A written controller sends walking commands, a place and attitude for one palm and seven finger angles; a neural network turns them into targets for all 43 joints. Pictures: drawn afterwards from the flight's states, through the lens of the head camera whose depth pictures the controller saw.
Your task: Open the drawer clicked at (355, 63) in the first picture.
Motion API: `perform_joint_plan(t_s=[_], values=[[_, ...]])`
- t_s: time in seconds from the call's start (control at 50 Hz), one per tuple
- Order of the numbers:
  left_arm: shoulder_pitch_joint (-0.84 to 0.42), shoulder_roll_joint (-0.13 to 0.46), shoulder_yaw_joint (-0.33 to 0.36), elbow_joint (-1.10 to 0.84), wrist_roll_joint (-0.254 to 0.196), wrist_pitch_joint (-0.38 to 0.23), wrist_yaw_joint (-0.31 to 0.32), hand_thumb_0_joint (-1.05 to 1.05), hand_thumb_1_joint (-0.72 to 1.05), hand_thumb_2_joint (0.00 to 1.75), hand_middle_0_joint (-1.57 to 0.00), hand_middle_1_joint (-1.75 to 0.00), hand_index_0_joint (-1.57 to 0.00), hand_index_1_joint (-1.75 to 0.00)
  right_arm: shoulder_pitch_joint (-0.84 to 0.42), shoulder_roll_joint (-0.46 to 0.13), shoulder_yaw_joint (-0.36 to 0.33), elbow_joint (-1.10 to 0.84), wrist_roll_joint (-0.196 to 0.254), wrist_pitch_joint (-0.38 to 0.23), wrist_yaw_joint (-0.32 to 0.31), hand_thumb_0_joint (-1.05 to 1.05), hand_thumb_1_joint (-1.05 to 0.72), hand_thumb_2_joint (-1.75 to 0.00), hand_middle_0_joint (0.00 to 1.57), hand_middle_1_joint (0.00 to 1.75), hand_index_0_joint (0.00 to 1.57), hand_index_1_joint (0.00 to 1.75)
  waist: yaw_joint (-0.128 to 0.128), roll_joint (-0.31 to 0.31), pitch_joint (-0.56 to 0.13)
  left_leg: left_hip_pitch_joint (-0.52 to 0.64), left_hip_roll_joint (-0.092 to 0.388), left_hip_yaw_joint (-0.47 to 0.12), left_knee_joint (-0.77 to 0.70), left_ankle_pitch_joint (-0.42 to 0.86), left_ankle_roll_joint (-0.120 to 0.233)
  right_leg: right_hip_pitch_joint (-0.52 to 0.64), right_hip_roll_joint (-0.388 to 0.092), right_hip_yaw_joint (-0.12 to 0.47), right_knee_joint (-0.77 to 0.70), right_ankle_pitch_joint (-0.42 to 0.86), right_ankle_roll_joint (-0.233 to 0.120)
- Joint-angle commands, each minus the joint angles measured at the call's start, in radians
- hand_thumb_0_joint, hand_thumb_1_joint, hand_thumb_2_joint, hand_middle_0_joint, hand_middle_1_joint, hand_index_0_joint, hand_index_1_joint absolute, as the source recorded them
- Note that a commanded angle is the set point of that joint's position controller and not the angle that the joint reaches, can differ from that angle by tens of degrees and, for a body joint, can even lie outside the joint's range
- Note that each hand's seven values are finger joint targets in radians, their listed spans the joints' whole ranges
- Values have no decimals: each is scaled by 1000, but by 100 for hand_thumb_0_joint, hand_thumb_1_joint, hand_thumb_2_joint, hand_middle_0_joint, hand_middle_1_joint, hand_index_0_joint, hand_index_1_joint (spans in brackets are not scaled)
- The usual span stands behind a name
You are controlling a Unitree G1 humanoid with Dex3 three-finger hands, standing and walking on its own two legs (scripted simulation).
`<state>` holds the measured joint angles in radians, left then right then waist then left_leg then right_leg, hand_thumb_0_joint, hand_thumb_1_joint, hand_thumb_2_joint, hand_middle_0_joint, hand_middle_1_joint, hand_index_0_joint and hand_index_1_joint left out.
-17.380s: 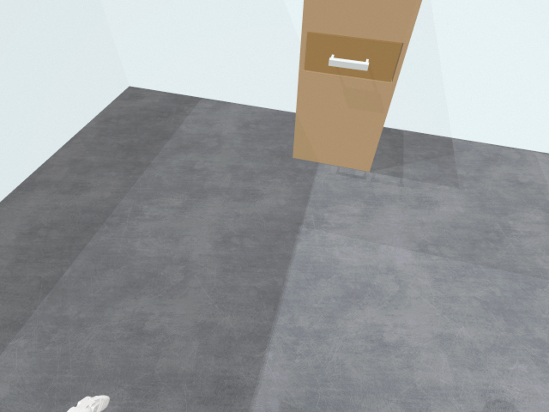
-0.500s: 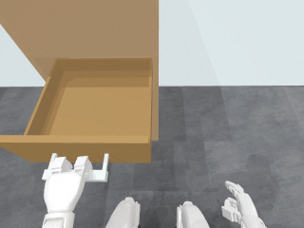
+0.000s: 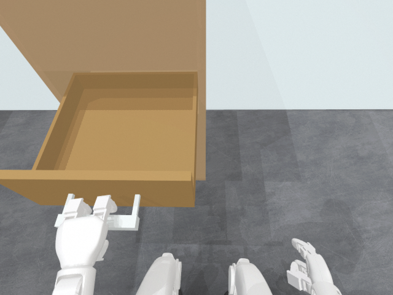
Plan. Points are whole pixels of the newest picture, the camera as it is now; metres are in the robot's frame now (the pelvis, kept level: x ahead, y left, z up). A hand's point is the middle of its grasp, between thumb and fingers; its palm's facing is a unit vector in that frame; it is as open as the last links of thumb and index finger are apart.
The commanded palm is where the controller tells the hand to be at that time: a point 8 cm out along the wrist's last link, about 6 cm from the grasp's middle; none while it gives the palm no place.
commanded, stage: open the thumb to release the handle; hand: left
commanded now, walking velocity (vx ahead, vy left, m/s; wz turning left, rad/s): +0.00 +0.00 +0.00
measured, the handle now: (100, 210) +0.28 +0.23 -0.04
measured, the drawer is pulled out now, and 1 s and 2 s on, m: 0.30 0.30 0.30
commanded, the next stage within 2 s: lift the hand off the handle in 0.14 s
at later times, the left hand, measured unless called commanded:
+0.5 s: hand (96, 236) +0.23 +0.24 -0.06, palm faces -0.02 -0.04 -1.00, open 13.8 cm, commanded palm +0.22 +0.23 -0.01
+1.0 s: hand (88, 230) +0.24 +0.24 -0.03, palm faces -0.03 -0.06 -1.00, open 13.7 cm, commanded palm +0.22 +0.23 +0.03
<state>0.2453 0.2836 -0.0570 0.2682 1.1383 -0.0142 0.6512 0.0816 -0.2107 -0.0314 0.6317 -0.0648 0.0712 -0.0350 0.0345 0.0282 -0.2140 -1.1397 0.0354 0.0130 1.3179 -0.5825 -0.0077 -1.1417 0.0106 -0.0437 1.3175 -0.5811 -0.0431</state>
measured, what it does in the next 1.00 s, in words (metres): stands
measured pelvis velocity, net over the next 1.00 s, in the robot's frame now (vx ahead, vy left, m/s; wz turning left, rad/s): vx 0.00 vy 0.01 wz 0.00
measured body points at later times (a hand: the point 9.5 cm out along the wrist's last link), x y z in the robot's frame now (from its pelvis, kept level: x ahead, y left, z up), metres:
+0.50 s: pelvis -0.01 +0.00 +0.00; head +0.09 -0.01 +0.44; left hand +0.23 +0.24 +0.00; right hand +0.18 -0.23 -0.13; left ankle +0.02 +0.13 -0.61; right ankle +0.02 -0.10 -0.61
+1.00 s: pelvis +0.00 +0.01 +0.02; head +0.09 +0.00 +0.47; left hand +0.23 +0.24 +0.02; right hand +0.19 -0.23 -0.10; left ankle +0.02 +0.13 -0.61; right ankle +0.02 -0.10 -0.61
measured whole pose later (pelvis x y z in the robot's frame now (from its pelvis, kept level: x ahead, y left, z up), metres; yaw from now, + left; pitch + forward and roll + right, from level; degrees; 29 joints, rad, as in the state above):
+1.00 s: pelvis +0.00 +0.01 +0.02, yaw +0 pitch +20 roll -1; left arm 0.22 0.30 -0.07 0.29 1.11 0.02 0.63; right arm 0.11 -0.22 -0.04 0.64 -0.05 0.06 -0.05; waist 0.02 0.04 -0.20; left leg -1.02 0.03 0.01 1.22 -0.55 0.00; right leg -1.02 0.01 -0.04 1.20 -0.54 -0.03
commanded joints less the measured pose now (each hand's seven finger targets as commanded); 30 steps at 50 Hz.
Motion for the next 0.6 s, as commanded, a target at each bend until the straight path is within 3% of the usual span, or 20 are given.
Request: perform_joint_plan(t_s=[0.0, 0.04, 0.18, 0.22, 0.3, 0.36, 0.42, 0.46, 0.5, 0.58], values=[[46, 142, 92, -128, -11, 2, 37, 0, -43, 33, -30, -121, -30, -121, -49, -120, -41, -140, -6, -39, -10, 0, -90, -90, 20, 30, 20, 30, -2, -55, -285, 214, -56, 2, -138, 254, 37, 217, 14, 45, -218, 313, -4], [16, 125, 67, -146, -6, -3, 40, 0, -50, 30, -30, -120, -30, -120, -51, -121, -43, -141, -6, -40, -5, 0, -90, -90, 20, 30, 20, 30, -6, -21, -275, 225, -55, 0, -144, 235, 37, 188, 13, 39, -222, 271, -6], [-38, 127, 61, -135, -3, 1, 46, 0, -50, 30, -30, -120, -30, -120, -53, -123, -47, -136, -6, -46, -6, 0, -90, -90, 20, 30, 20, 30, -15, -39, -264, 221, -54, -3, -147, 200, 38, 166, 11, 33, -233, 208, -4], [15, 130, 70, -143, -8, 3, 45, 0, -50, 30, -30, -120, -30, -120, -61, -123, -45, -143, -6, -46, -8, 0, -90, -90, 20, 30, 20, 30, 4, -33, -295, 221, -56, 2, -151, 211, 37, 191, 9, 38, -228, 223, -5], [-82, 132, 55, -125, -2, 15, 43, 0, -50, 30, -30, -120, -30, -120, -54, -125, -42, -130, -4, -46, -13, 0, -90, -90, 20, 30, 20, 30, -26, -39, -255, 206, -52, -6, -152, 178, 38, 160, 9, 34, -242, 177, -3], [-156, 137, 49, -100, 6, 15, 46, 0, -50, 30, -30, -120, -30, -120, -50, -124, -44, -117, -1, -51, -19, 0, -90, -90, 20, 30, 20, 30, -30, -34, -259, 213, -52, -3, -152, 165, 39, 146, 10, 34, -247, 152, 0], [-166, 144, 57, -95, 1, 15, 42, 0, -50, 30, -30, -120, -30, -120, -45, -125, -45, -115, 0, -56, -24, 0, -90, -90, 20, 30, 20, 30, -19, -21, -301, 233, -51, -4, -158, 183, 39, 157, 10, 32, -240, 167, -1], [-173, 127, 34, -100, -4, 19, 37, 0, -50, 30, -30, -120, -30, -120, -41, -123, -45, -115, 2, -57, -23, 0, -90, -90, 20, 30, 20, 30, -22, -10, -307, 247, -53, -4, -165, 202, 38, 175, 11, 30, -245, 192, -2], [-146, 148, 63, -77, -8, 23, 34, 0, -50, 30, -30, -120, -30, -120, -35, -125, -45, -114, 2, -56, -25, 0, -90, -90, 20, 30, 20, 30, -18, -36, -307, 240, -51, -6, -162, 216, 39, 190, 14, 33, -244, 220, -3], [-142, 149, 60, -104, -9, 24, 34, 0, -50, 30, -30, -120, -30, -120, -33, -122, -46, -121, 4, -53, -25, 0, -90, -90, 20, 30, 20, 30, -17, -27, -306, 262, -53, -1, -177, 230, 38, 220, 15, 34, -259, 241, -1]])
